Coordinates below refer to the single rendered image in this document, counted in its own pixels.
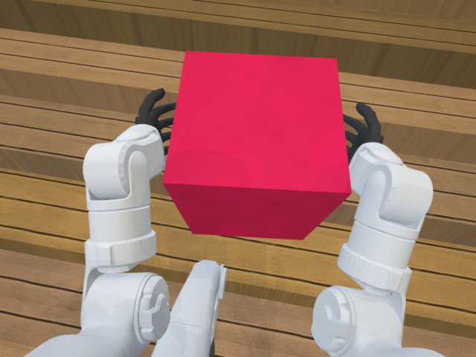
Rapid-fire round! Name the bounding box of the left robot forearm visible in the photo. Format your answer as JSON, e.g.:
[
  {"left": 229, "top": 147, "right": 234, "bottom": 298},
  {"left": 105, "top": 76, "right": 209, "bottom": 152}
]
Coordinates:
[{"left": 80, "top": 124, "right": 166, "bottom": 329}]

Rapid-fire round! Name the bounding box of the robot right upper arm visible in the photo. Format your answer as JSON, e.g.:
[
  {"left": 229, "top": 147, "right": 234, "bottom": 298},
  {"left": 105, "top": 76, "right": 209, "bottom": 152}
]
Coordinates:
[{"left": 311, "top": 286, "right": 445, "bottom": 357}]

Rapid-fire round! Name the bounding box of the robot left hand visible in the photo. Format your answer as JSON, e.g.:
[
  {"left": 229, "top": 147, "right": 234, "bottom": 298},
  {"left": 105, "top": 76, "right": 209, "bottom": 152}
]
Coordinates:
[{"left": 135, "top": 89, "right": 176, "bottom": 155}]

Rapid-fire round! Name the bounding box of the right robot forearm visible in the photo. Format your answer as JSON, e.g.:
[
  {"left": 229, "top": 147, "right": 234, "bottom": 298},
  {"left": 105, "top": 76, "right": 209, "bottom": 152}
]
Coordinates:
[{"left": 337, "top": 142, "right": 434, "bottom": 334}]

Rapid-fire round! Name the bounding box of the robot right hand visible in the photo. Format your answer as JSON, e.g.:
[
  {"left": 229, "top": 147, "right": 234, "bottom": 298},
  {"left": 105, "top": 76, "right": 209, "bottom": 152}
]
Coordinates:
[{"left": 343, "top": 102, "right": 384, "bottom": 165}]

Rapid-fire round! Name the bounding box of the left robot thigh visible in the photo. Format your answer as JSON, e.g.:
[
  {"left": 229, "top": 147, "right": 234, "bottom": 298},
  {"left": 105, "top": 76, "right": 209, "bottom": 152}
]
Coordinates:
[{"left": 151, "top": 260, "right": 227, "bottom": 357}]

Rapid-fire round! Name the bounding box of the carton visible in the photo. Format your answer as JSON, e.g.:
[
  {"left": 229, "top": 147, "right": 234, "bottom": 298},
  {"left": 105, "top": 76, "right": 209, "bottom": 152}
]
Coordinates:
[{"left": 162, "top": 51, "right": 352, "bottom": 240}]

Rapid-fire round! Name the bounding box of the robot left upper arm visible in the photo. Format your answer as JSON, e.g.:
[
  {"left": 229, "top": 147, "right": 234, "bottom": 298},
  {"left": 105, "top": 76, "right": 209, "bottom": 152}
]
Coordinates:
[{"left": 24, "top": 272, "right": 170, "bottom": 357}]

